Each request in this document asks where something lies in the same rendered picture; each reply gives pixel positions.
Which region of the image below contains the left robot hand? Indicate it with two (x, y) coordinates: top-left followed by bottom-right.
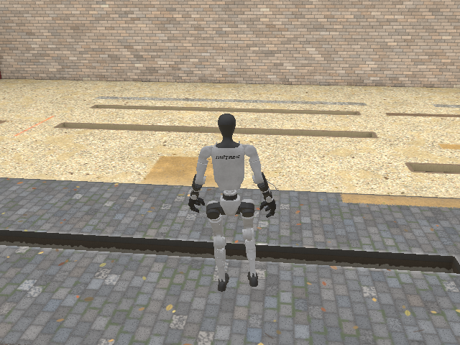
(188, 198), (205, 213)

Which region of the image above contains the right robot forearm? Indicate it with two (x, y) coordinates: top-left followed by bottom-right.
(257, 172), (274, 203)

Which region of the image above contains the right robot hand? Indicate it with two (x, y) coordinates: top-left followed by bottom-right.
(260, 199), (276, 218)

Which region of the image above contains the left robot upper arm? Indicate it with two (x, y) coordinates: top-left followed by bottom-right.
(195, 145), (213, 185)

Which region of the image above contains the robot head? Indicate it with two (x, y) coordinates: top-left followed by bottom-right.
(216, 114), (240, 148)

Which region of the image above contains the right robot upper arm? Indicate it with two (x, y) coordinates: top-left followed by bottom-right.
(243, 144), (264, 184)

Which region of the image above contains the right robot shin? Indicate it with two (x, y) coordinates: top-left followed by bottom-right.
(245, 228), (256, 277)

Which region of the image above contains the left robot forearm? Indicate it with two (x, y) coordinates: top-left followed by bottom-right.
(190, 174), (202, 200)

